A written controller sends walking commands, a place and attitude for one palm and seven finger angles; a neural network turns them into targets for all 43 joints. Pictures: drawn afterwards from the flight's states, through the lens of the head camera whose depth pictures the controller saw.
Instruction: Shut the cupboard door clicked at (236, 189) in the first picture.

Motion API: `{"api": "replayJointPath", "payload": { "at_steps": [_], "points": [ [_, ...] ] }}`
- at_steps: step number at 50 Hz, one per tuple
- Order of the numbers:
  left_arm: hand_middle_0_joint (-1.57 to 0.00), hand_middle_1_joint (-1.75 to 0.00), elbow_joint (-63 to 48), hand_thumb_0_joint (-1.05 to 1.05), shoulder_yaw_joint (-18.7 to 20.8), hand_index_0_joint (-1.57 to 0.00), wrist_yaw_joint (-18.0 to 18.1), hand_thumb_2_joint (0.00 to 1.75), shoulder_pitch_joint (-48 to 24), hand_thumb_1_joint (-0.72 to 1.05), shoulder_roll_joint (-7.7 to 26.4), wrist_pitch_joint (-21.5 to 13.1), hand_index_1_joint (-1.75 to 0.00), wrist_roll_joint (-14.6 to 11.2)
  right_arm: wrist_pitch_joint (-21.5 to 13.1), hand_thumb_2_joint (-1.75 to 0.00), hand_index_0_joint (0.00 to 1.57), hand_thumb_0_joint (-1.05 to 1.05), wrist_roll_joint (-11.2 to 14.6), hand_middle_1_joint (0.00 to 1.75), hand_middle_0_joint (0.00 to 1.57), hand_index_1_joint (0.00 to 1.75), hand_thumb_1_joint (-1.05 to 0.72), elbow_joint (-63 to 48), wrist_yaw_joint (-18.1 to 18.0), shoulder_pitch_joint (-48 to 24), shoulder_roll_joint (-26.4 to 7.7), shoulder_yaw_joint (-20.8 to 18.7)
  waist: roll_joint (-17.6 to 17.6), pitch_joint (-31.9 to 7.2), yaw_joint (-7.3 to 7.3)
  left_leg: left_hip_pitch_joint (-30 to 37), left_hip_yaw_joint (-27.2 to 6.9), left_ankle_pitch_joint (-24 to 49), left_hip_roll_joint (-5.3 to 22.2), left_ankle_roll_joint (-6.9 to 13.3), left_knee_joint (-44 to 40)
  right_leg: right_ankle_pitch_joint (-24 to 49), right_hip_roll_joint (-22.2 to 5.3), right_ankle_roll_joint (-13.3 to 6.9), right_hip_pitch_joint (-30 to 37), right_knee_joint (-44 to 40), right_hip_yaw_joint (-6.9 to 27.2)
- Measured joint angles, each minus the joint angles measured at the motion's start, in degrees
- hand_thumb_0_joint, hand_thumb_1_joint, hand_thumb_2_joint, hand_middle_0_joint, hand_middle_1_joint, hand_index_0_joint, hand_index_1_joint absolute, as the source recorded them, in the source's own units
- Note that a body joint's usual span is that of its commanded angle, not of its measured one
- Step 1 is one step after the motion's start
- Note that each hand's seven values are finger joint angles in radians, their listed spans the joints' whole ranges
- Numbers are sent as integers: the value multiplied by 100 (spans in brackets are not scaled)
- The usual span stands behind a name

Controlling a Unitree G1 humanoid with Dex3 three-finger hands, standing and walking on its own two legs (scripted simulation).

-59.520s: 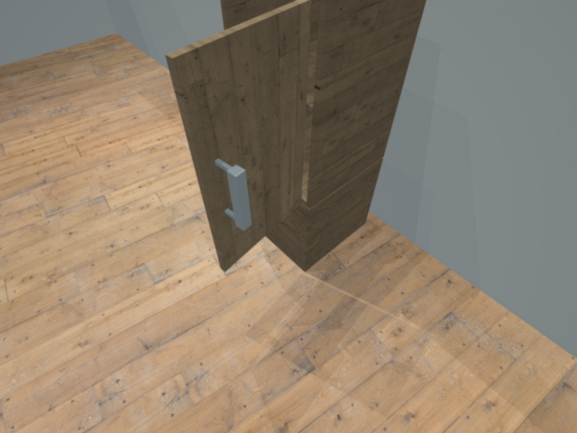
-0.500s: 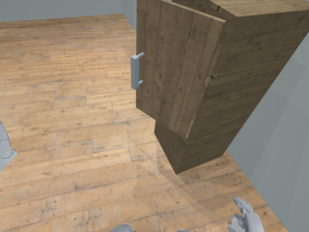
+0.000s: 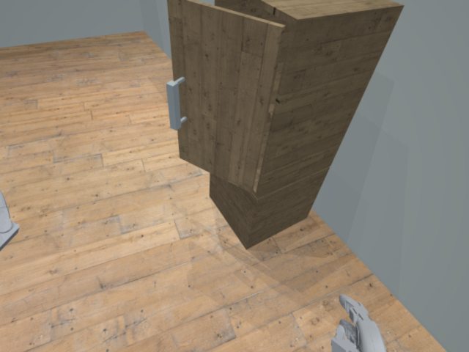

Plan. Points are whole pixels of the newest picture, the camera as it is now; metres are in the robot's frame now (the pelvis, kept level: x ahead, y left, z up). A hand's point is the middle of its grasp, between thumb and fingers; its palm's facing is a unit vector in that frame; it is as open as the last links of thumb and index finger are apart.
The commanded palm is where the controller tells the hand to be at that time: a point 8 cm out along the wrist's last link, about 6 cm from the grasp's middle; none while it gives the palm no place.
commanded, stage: stop stepping back and stand still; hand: left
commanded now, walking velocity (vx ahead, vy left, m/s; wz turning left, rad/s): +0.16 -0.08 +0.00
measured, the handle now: (178, 103) +0.86 +0.18 -0.05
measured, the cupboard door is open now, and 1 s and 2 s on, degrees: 28 28 28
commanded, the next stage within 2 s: let the arm hang, fingers relaxed in 0.50 s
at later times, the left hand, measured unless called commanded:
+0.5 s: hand out of the picture +0.17 +0.28 +0.17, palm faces +0.48 -0.77 -0.42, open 7.4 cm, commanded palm +0.11 +0.31 +0.18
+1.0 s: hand out of the picture +0.03 +0.22 -0.17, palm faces +0.10 -0.98 -0.16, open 6.9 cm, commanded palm none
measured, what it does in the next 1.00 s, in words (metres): steps on the spot: left foot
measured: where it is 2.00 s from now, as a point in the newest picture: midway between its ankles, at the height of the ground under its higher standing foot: outside the picture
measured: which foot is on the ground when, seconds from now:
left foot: down 0.00-0.06, up 0.08-0.28, down 0.30-1.00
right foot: down 0.00-1.00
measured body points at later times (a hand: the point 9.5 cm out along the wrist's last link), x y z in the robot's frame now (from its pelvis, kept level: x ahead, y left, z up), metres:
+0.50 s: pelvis -0.03 +0.01 -0.01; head -0.05 +0.01 +0.44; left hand +0.14 +0.31 +0.20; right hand +0.11 -0.21 -0.10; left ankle -0.02 +0.15 -0.73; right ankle -0.03 -0.07 -0.73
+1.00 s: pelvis -0.02 +0.03 +0.00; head +0.00 +0.06 +0.45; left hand +0.02 +0.27 -0.16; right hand +0.06 -0.21 -0.13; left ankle -0.01 +0.14 -0.73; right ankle -0.03 -0.07 -0.73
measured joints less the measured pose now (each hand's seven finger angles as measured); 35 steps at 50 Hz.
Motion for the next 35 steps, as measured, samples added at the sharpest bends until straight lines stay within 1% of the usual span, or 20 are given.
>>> {"api": "replayJointPath", "payload": {
  "at_steps": [2, 4, 5, 7, 8, 9, 12, 15, 16, 19, 22, 24, 26, 28, 30, 31, 32, 33, 34, 35],
  "points": [
    [-21, -30, -58, 1, 57, -21, 3, 90, 417, 89, 22, 108, -30, -26, 54, -90, 20, 1, 14, 30, 20, 30, -90, -134, 38, 178, -37, -5, 13, -53, -91, 45, 22, -201, -23, -132, -184, 140, 74, -119, 138, -488, -172],
    [-21, -30, -222, 1, -40, -20, -18, 90, 805, 89, -22, 177, -30, 1, 134, -90, 20, 1, 8, 30, 20, 30, -90, -193, 66, 346, -145, -68, 89, -71, -136, -119, -19, -915, -44, -230, 165, 670, 68, -257, 184, -744, -211],
    [-21, -30, -335, 1, -100, -21, -27, 90, 981, 89, -28, 191, -30, 24, 179, -90, 20, 1, 2, 30, 20, 30, -90, -143, 78, 425, -200, -101, 60, -108, -65, -272, -48, -1210, -87, -269, 677, 949, 27, -297, 170, -797, -191],
    [-21, -30, -519, 2, -205, -21, -1, 90, 1197, 89, -71, 154, -30, 84, 256, -90, 20, 1, -17, 30, 20, 30, -90, 79, 86, 570, -300, -148, -83, -211, 157, -529, -95, -1412, -177, -295, 1887, 1404, -97, -355, 137, -840, -99],
    [-21, -30, -529, 1, -246, -21, 23, 90, 1216, 89, -120, 97, -30, 117, 283, -90, 20, 1, -33, 30, 20, 30, -90, 197, 78, 648, -347, -164, -132, -279, 243, -564, -109, -1441, -165, -284, 2267, 1446, -138, -326, 127, -834, -67],
    [-21, -30, -471, 1, -279, -21, 58, 90, 1172, 89, -178, 39, -30, 156, 304, -90, 20, 1, -53, 30, 20, 30, -90, 293, 55, 731, -391, -176, -155, -363, 304, -521, -114, -1465, -111, -258, 2398, 1398, -177, -289, 114, -815, -73],
    [-22, -30, -80, 1, -356, -21, 185, 90, 662, 89, -391, -30, -30, 254, 280, -90, 20, 2, -65, 30, 20, 30, -90, 466, -59, 907, -516, -235, -91, -545, 398, -62, -137, -1525, 137, -144, 1889, 1124, -283, -229, 0, -599, -273],
    [-21, -30, 318, 1, -438, -21, 302, 90, 7, 89, -644, -9, -30, 279, 147, -90, 20, 2, -56, 30, 20, 30, -90, 494, -167, 878, -684, -303, 166, -529, 350, 596, -223, -1636, 295, -49, 931, 1078, -297, -129, -215, -176, -475],
    [-21, -30, 425, 1, -437, -21, 323, 90, -167, 89, -685, 4, -30, 274, 115, -90, 20, 2, -49, 30, 20, 30, -90, 535, -192, 768, -667, -319, 155, -446, 308, 601, -233, -1387, 244, -115, 872, 995, -363, -82, -292, 22, -478],
    [-21, -30, 544, 1, -335, -20, 325, 90, -193, 89, -672, 73, -30, 230, 38, -90, 20, 2, -11, 30, 20, 30, -91, 463, -171, 491, -430, -220, 9, -261, 220, 674, -74, -1270, 121, -248, 909, 684, -338, -1, -378, 342, -185],
    [-21, -30, 383, 2, -245, -20, 250, 90, 62, 89, -499, 125, -30, 254, -93, -90, 20, 2, -34, 30, 20, 30, -91, 273, -97, 436, -112, -70, -30, -234, 108, 723, -38, -1241, 109, -276, 776, 756, -224, 39, -263, 238, -225],
    [-21, -30, 193, 2, -253, -20, 219, 90, 186, 89, -454, 95, -30, 271, -141, -90, 20, 2, -49, 30, 20, 30, -90, 210, -21, 418, 9, 26, 68, -183, 109, 704, -84, -1254, 191, -315, 790, 910, -113, -169, -136, -39, -294],
    [-21, -30, 13, 2, -285, -20, 187, 90, 300, 89, -423, 37, -30, 270, -134, -90, 20, 2, -56, 30, 20, 30, -90, 193, 56, 408, 56, 88, 205, -155, 120, 653, -171, -1295, 276, -309, 836, 977, -20, -295, -74, -197, -381],
    [-21, -30, -120, 2, -308, -21, 177, 90, 407, 89, -383, -35, -30, 244, -68, -90, 20, 2, -31, 30, 20, 30, -90, 211, 124, 395, 52, 92, 260, -173, 188, 486, -235, -1483, 243, -239, 1196, 962, 1, -343, -89, -234, -403],
    [-21, -30, -125, 1, -339, -21, 174, 90, 466, 89, -386, -98, -30, 230, 39, -90, 20, 2, -10, 30, 20, 30, -90, 273, 158, 371, -3, 57, 262, -181, 267, 289, -266, -1736, 123, -232, 1800, 956, -37, -350, -28, -322, -394],
    [-21, -30, 150, 1, -456, -21, 90, 90, 340, 89, -387, -134, -30, 359, 0, -90, 20, 1, -27, 30, 20, 30, -90, 379, 253, 357, -79, -13, 294, -213, 307, 135, -237, -1866, 79, -219, 2087, 963, -85, -330, -27, -357, -416],
    [-21, -30, 619, 1, -672, -20, -71, 90, 100, 89, -416, -26, -30, 467, 27, -90, 20, 1, -34, 30, 20, 30, -90, 483, 348, 327, -193, -82, 346, -238, 359, 26, -194, -1990, 36, -229, 2200, 949, -160, -299, -53, -331, -447],
    [-21, -30, 1176, 1, -918, -20, -229, 90, -146, 89, -500, 193, -30, 519, 118, -90, 20, 1, -35, 30, 20, 30, -90, 565, 408, 272, -321, -123, 415, -238, 391, 8, -150, -1952, 0, -253, 2087, 908, -237, -255, -78, -260, -469],
    [-20, -30, 1779, 0, -1161, -20, -356, 90, -369, 90, -623, 449, -30, 528, 225, -90, 20, 1, -36, 30, 20, 30, -90, 620, 447, 209, -448, -145, 498, -216, 392, 60, -105, -1685, -19, -270, 1804, 840, -306, -203, -111, -145, -489],
    [-20, -30, 2390, 0, -1394, -20, -455, 90, -562, 90, -763, 699, -30, 525, 316, -90, 20, 1, -44, 30, 20, 30, -90, 639, 476, 154, -565, -161, 596, -176, 374, 144, -92, -1078, -11, -258, 1463, 743, -350, -152, -166, 27, -515]
  ]
}}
